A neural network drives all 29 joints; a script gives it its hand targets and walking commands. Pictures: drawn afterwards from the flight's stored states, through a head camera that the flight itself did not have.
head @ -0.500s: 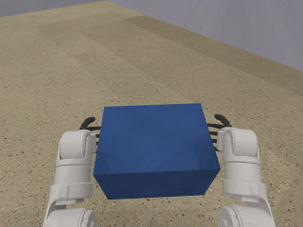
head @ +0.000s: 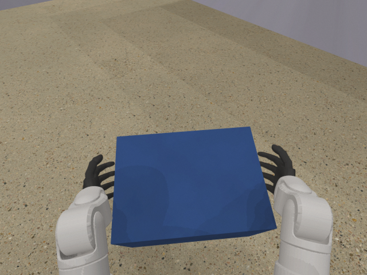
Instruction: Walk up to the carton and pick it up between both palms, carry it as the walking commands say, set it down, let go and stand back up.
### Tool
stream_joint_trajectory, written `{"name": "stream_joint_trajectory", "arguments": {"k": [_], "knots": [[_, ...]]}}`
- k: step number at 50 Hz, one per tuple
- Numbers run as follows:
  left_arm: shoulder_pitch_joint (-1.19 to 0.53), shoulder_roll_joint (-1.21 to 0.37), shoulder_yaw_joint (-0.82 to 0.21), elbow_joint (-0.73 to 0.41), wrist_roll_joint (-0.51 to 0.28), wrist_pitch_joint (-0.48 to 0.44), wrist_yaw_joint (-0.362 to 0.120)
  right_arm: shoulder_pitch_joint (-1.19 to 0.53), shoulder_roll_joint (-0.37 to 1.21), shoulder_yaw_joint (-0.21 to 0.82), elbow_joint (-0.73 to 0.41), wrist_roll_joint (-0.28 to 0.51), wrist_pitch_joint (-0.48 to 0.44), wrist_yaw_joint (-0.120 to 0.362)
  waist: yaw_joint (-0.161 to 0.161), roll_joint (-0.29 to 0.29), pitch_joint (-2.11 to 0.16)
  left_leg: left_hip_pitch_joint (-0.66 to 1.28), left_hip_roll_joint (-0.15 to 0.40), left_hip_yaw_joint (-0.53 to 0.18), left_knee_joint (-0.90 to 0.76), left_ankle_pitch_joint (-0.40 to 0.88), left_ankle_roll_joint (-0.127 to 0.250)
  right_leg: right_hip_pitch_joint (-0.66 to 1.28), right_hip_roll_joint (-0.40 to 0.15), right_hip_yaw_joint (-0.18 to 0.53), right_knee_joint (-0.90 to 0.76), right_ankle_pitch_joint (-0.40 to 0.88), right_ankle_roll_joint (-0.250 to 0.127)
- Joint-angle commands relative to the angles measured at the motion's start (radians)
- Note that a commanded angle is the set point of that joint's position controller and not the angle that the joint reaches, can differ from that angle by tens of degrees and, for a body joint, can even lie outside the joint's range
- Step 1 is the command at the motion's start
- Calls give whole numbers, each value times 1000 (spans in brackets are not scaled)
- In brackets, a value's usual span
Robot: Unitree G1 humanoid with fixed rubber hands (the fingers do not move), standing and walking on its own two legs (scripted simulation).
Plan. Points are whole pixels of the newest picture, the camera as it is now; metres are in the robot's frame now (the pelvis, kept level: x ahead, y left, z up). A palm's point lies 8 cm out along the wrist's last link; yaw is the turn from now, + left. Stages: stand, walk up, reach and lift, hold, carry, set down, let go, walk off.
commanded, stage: carry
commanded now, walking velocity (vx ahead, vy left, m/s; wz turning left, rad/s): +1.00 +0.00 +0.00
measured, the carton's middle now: (188, 190) +0.30 +0.01 +0.02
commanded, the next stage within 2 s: none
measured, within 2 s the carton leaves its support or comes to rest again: neither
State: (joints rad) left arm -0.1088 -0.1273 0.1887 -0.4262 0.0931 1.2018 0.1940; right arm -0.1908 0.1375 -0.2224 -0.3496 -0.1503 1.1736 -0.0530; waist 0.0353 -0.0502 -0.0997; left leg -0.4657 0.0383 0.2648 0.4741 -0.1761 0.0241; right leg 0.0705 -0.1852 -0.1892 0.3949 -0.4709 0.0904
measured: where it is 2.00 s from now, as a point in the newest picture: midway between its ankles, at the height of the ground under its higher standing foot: (204, 91)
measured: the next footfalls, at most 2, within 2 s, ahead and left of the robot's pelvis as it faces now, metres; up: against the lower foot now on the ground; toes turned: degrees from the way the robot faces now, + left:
right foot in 0.44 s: +0.60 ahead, -0.12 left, +0.00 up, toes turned -9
left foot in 0.96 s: +1.06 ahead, +0.04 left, +0.00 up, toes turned +14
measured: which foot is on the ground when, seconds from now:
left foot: down 0.00-0.42, up 0.44-0.94, down 0.96-1.00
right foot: down 0.00-0.02, up 0.04-0.42, down 0.44-0.98, up 1.00-1.00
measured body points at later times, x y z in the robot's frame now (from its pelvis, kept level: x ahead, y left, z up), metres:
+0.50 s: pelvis +0.43 -0.05 -0.01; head +0.42 -0.05 +0.44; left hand +0.70 +0.15 +0.07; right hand +0.73 -0.21 +0.08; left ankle +0.18 +0.09 -0.64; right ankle +0.56 -0.11 -0.72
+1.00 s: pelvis +0.91 -0.04 -0.01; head +0.90 -0.05 +0.44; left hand +1.20 +0.12 +0.06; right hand +1.18 -0.24 +0.07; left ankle +1.02 +0.03 -0.73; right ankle +0.62 -0.12 -0.63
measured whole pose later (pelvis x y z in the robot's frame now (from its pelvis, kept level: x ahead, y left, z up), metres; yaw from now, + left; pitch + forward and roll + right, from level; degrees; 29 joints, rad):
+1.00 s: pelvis +0.91 -0.04 -0.01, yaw -2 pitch +1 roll +5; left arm -0.13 -0.10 0.22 -0.32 0.12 1.17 0.13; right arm -0.18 0.14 -0.19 -0.30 -0.15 1.15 -0.09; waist -0.05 -0.06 -0.07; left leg -0.42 -0.02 0.36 0.53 -0.16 0.12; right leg 0.03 -0.09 -0.04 0.98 -0.34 -0.03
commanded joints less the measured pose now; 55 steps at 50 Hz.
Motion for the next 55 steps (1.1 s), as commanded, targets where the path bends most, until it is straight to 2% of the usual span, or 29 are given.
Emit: {"name": "stream_joint_trajectory", "arguments": {"k": [1, 2, 3, 4, 6, 8, 14, 18, 20, 21, 22, 23, 24, 25, 26, 28, 31, 36, 39, 42, 44, 46, 47, 48, 49, 50, 52, 53, 55], "knots": [[-574, -763, -746, -32, -416, 21, -451, -452, 817, 785, -9, 421, 28, 240, -96, 54, -359, 756, 105, -218, -78, -309, 10, -480, 44, -95, 628, 611, -37], [-598, -766, -738, 5, -406, 32, -457, -407, 831, 776, 52, 413, 29, 245, -94, 361, -313, 826, 329, -681, -250, -474, 83, -777, 166, 37, 881, 48, -41], [-594, -782, -726, 52, -409, 36, -457, -449, 849, 775, 53, 438, 27, 255, -79, 311, -255, 809, 420, -779, -265, -252, 148, -932, 161, 198, 1010, 6, -94], [-592, -801, -739, 70, -428, 28, -456, -423, 862, 782, 69, 437, 30, 258, -80, 107, -261, 758, 410, -680, -211, -107, 141, -930, 96, 254, 1012, 40, -125], [-604, -894, -744, 88, -431, 5, -459, -533, 896, 785, -6, 452, 10, 264, -70, -7, -268, 621, 372, -517, -245, -113, 113, -859, 4, 234, 828, 141, -102], [-611, -903, -750, 58, -412, -21, -440, -576, 932, 792, -31, 484, -6, 282, -58, 131, -212, 534, 318, -368, -318, -106, 76, -807, 8, 175, 755, 292, -80], [-547, -846, -760, -9, -345, -32, -371, -511, 857, 813, -23, 533, 3, 312, -58, 180, -99, 551, 215, -102, -404, 191, 64, -711, 101, -14, 239, 483, -79], [-525, -807, -777, 19, -339, -8, -369, -440, 758, 787, -9, 514, 26, 321, -70, 279, -133, 594, 192, -3, -296, 692, 8, -472, 183, -73, 125, 606, -112], [-540, -790, -770, 36, -339, 4, -373, -502, 742, 775, -34, 504, 34, 323, -50, 316, -190, 643, 205, 3, -98, 882, -3, -351, 218, -117, 129, 477, -115], [-529, -778, -764, 33, -345, 2, -380, -490, 744, 777, -23, 491, 38, 319, -18, 294, -263, 574, 191, 28, 143, 806, -24, -180, 208, -100, 97, 360, -124], [-556, -797, -765, 32, -356, 2, -393, -517, 731, 774, -35, 481, 32, 320, 19, 143, -275, 367, 158, -1, 484, 512, -41, -11, 75, 77, 11, 158, -130], [-551, -817, -754, 96, -347, 13, -405, -537, 762, 778, 13, 450, 41, 317, 7, -123, -196, 156, 50, -95, 670, -159, -45, 5, -96, 381, -141, -27, -118], [-536, -787, -734, 168, -370, 11, -422, -510, 770, 764, 69, 432, 50, 310, -1, -286, -275, -134, -41, -238, 836, -241, -33, 159, -210, 674, -237, -10, -241], [-585, -817, -739, 109, -400, 7, -434, -546, 815, 776, 61, 447, 41, 305, -2, -152, -306, -211, 17, -298, 893, -197, -5, 171, -217, 617, -220, 69, -273], [-629, -893, -747, 111, -423, 3, -439, -584, 852, 778, 48, 449, 32, 298, -8, -44, -295, -201, 47, -314, 833, -127, 12, 106, -176, 508, -164, 220, -243], [-675, -954, -744, 67, -436, -19, -441, -561, 912, 774, 44, 447, 11, 292, -13, 9, -308, -150, 101, -270, 753, -61, 9, 38, -174, 393, -186, 275, -219], [-649, -962, -755, 56, -454, -38, -453, -540, 934, 788, -12, 438, -24, 272, -15, -55, -302, -199, 109, -233, 651, 51, 6, 60, -145, 299, -246, 157, -212], [-609, -866, -764, 34, -462, -25, -465, -467, 896, 796, 10, 402, -20, 248, -10, -36, -125, -286, 64, -113, 320, 137, -28, 93, -90, 165, -289, 504, -228], [-571, -812, -732, 39, -444, -21, -467, -449, 898, 814, 34, 406, -4, 244, -5, -87, -80, -262, 24, -10, 195, 177, -27, 142, -31, 70, -299, 653, -196], [-562, -795, -719, 37, -433, -19, -459, -415, 865, 816, 32, 413, 2, 242, -16, -105, -62, -121, -39, 70, 85, 201, -9, 145, -2, 0, -265, 1071, -147], [-520, -758, -697, 35, -408, -18, -456, -394, 851, 831, 15, 426, 1, 239, -35, -216, -123, 102, -96, 92, 18, 205, 0, 147, -8, -28, -174, 1437, -110], [-535, -762, -690, 10, -392, -21, -453, -472, 859, 856, -34, 456, -8, 244, -46, -258, -268, 375, -157, 146, -7, 125, 8, 151, -5, -38, 182, 1594, -116], [-526, -761, -699, 11, -384, -17, -458, -505, 851, 861, -71, 461, -8, 255, -73, -249, -285, 571, -126, 132, -56, 72, 26, 0, 1, -75, 409, 1447, -119], [-562, -764, -707, -14, -368, -21, -454, -565, 839, 851, -82, 469, -5, 267, -76, -119, -306, 747, 21, -133, -20, -282, 29, -271, 53, -19, 669, 1051, -128], [-603, -814, -721, -8, -369, -7, -447, -503, 871, 853, -18, 460, 4, 270, -90, 270, -331, 909, 284, -593, -144, -251, 157, -614, 228, 115, 1036, 329, -111], [-584, -802, -717, 35, -358, 3, -441, -469, 865, 839, 24, 476, 6, 282, -79, 370, -358, 939, 375, -748, -226, -79, 226, -829, 247, 315, 1203, 83, -135], [-567, -862, -739, 63, -398, -10, -438, -455, 880, 819, 36, 471, 11, 288, -71, 40, -277, 731, 365, -620, -211, 70, 161, -815, 108, 332, 1081, 134, -148], [-537, -849, -726, 81, -361, -26, -433, -442, 896, 818, 77, 470, 7, 299, -61, -69, -253, 623, 353, -492, -229, 47, 130, -776, 54, 328, 984, 166, -129], [-531, -874, -726, 102, -355, -48, -428, -539, 921, 834, 18, 500, -22, 305, -50, -8, -213, 545, 300, -345, -289, -28, 78, -757, 13, 240, 820, 275, -100]]}}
